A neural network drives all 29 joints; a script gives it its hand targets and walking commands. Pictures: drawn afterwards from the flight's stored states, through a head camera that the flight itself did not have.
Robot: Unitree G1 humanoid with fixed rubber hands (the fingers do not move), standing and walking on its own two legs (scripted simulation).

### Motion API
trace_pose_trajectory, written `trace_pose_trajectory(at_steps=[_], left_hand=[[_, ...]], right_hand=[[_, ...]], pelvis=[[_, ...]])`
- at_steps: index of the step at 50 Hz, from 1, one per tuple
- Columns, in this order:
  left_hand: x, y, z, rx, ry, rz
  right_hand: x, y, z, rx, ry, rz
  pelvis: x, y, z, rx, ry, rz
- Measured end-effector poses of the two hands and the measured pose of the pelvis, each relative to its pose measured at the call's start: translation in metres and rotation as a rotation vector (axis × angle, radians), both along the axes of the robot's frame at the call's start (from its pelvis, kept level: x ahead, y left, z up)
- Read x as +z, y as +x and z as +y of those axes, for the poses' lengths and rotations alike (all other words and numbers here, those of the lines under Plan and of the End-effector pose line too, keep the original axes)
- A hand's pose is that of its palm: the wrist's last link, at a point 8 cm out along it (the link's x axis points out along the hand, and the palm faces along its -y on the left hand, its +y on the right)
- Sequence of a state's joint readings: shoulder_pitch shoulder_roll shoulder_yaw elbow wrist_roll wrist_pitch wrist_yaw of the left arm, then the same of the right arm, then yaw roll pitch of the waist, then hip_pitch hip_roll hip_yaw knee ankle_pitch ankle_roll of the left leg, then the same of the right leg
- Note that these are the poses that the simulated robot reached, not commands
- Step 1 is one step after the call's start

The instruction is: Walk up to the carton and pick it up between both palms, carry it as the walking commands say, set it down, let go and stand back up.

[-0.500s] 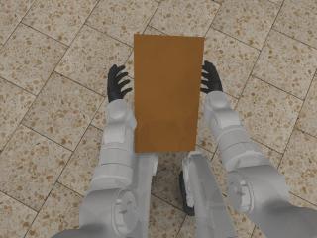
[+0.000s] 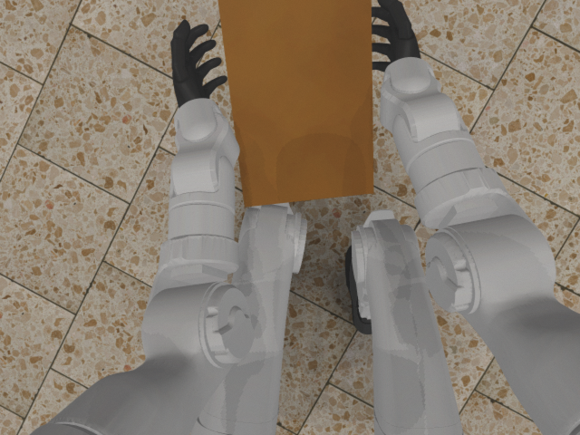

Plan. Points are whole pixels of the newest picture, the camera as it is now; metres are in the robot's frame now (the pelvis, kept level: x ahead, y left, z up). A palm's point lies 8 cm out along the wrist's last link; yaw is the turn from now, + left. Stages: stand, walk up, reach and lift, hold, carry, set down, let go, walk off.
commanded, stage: set down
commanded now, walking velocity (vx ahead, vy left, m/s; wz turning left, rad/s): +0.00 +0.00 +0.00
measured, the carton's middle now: (291, 84) +0.51 +0.08 -0.21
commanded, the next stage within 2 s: none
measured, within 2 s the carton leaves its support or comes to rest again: rests again in 1.86 s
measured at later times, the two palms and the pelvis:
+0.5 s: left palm (215, 104) +0.47 +0.19 -0.20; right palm (385, 56) +0.55 -0.04 -0.19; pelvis -0.01 -0.01 -0.05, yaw +0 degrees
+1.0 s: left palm (206, 92) +0.49 +0.22 -0.25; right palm (367, 70) +0.55 -0.03 -0.25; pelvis +0.00 +0.01 -0.10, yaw +0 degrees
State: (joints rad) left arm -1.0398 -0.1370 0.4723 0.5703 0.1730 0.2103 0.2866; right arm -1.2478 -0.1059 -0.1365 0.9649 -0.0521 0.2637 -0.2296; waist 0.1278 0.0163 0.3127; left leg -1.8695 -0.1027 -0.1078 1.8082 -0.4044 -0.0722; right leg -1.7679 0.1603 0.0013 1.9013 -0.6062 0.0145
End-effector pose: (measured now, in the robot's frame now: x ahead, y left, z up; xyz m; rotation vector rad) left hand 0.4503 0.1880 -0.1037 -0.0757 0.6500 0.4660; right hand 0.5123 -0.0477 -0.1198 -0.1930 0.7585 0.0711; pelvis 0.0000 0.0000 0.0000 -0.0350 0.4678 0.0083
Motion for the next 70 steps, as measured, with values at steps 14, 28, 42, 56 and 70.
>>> trace_pose_trajectory(at_steps=[14,28,42,56,70], left_hand=[[-0.083,-0.008,0.005,-0.018,-0.031,0.098],[-0.109,0.024,0.011,-0.105,-0.044,0.109],[-0.135,0.035,0.032,-0.047,0.003,0.143],[-0.143,0.045,0.031,-0.083,-0.015,0.107],[-0.151,0.054,0.034,-0.099,-0.019,0.107]], right_hand=[[-0.061,0.010,0.007,-0.018,0.061,-0.055],[-0.087,0.031,0.006,-0.011,0.007,-0.048],[-0.128,0.033,0.026,0.030,0.056,0.016],[-0.137,0.038,0.017,0.041,0.101,-0.003],[-0.148,0.046,0.016,0.054,0.141,-0.019]], pelvis=[[-0.044,-0.005,-0.014,-0.007,0.046,-0.061],[-0.059,-0.014,-0.004,-0.009,0.019,-0.010],[-0.089,-0.002,0.009,0.010,0.005,-0.021],[-0.103,0.004,0.003,-0.016,0.030,-0.031],[-0.107,0.009,-0.011,-0.045,0.076,0.016]])
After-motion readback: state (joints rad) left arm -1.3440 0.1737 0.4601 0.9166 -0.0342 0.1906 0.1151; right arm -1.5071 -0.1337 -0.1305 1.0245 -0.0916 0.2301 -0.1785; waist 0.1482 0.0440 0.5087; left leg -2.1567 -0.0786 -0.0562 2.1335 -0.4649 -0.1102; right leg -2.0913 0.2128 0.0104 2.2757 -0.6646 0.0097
